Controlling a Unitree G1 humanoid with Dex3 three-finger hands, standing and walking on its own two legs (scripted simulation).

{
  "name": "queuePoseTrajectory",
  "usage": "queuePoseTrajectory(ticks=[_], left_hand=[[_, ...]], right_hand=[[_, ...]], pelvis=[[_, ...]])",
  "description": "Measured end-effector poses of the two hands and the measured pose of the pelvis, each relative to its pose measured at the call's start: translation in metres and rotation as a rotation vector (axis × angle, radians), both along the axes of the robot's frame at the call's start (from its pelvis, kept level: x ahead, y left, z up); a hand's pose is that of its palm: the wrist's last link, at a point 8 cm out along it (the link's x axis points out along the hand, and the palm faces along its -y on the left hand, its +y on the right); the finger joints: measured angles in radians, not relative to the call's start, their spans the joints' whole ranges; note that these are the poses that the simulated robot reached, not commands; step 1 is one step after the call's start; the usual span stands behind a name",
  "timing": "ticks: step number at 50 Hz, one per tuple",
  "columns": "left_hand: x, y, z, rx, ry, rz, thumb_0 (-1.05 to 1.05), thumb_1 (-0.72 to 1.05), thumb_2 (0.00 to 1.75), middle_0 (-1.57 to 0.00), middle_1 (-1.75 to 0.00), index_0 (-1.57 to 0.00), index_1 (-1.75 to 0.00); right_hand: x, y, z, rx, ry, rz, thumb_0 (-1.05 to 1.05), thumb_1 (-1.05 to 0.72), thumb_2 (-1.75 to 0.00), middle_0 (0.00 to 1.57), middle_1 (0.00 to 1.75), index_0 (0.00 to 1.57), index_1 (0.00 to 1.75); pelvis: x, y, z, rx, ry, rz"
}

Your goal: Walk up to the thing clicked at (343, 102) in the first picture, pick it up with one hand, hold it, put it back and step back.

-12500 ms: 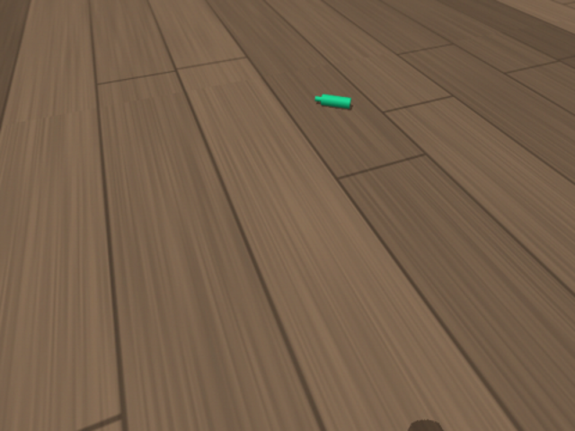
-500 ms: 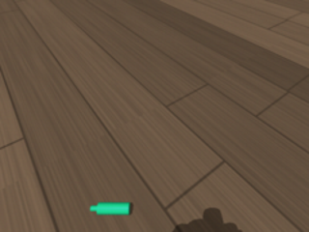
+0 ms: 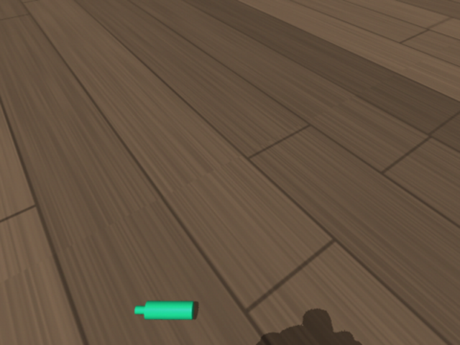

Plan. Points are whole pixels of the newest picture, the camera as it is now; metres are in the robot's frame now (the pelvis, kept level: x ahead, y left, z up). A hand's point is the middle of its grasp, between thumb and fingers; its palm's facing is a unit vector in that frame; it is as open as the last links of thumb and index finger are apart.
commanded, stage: stand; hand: left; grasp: from above
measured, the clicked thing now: (164, 310) +0.41 +0.27 -0.75
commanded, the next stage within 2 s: rise first in 0.66 s
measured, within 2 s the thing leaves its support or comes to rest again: neither
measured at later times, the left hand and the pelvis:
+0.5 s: hand out of the picture +0.07 +0.25 -0.16, palm faces -0.04 -0.94 -0.35, open 7.4 cm; pelvis +0.00 +0.00 +0.00, yaw +0 degrees
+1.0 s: hand out of the picture +0.14 +0.25 -0.17, palm faces -0.04 -0.94 -0.34, open 9.1 cm; pelvis -0.02 +0.00 -0.02, yaw +0 degrees
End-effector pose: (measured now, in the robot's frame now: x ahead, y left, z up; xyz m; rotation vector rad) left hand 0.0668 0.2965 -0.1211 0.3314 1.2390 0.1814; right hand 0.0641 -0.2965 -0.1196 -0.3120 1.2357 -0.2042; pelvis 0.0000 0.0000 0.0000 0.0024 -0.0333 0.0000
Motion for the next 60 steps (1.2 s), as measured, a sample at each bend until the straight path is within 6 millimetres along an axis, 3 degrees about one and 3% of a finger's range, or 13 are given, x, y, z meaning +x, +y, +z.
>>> queuePoseTrajectory(ticks=[39, 41, 45, 51, 55, 60], left_hand=[[0.001, -0.002, -0.001, -0.004, -0.008, 0.0, 0.0, 0.9, 0.9, -0.21, -0.3, -0.2, -0.31], [0.008, -0.004, 0.0, -0.007, -0.054, 0.021, 0.0, 0.88, 0.91, -0.21, -0.32, -0.2, -0.33], [0.037, -0.008, -0.006, -0.024, -0.114, 0.031, 0.0, 0.76, 0.94, -0.19, -0.44, -0.17, -0.44], [0.071, -0.003, -0.016, -0.007, -0.154, -0.062, 0.0, 0.42, 0.97, -0.11, -0.75, -0.11, -0.75], [0.071, -0.001, -0.019, 0.029, -0.141, -0.085, 0.0, 0.15, 0.98, -0.08, -0.92, -0.09, -0.9], [0.058, 0.002, -0.034, 0.053, -0.083, -0.098, 0.0, -0.17, 0.98, -0.07, -1.02, -0.08, -1.0]], right_hand=[[0.0, -0.003, 0.002, -0.004, -0.006, -0.002, 0.01, -0.91, -0.9, 0.2, 0.3, 0.2, 0.3], [0.002, 0.001, 0.003, -0.005, -0.05, -0.008, 0.01, -0.92, -0.9, 0.2, 0.3, 0.2, 0.3], [0.007, 0.015, -0.001, 0.017, -0.113, 0.006, 0.01, -0.93, -0.9, 0.2, 0.3, 0.2, 0.3], [0.004, 0.034, -0.012, 0.053, -0.16, -0.015, 0.01, -0.93, -0.9, 0.2, 0.3, 0.2, 0.3], [0.004, 0.043, -0.018, 0.071, -0.18, -0.025, 0.01, -0.93, -0.9, 0.2, 0.3, 0.2, 0.3], [0.018, 0.048, -0.024, 0.073, -0.243, -0.005, 0.01, -0.92, -0.9, 0.2, 0.3, 0.2, 0.3]], pelvis=[[0.0, -0.002, 0.0, -0.002, -0.003, -0.001], [-0.003, -0.001, -0.002, -0.002, 0.021, 0.008], [-0.014, -0.001, -0.008, -0.005, 0.068, 0.016], [-0.02, -0.001, -0.023, -0.007, 0.153, 0.007], [-0.019, 0.002, -0.03, -0.011, 0.176, 0.007], [-0.019, 0.007, -0.042, -0.016, 0.212, 0.007]])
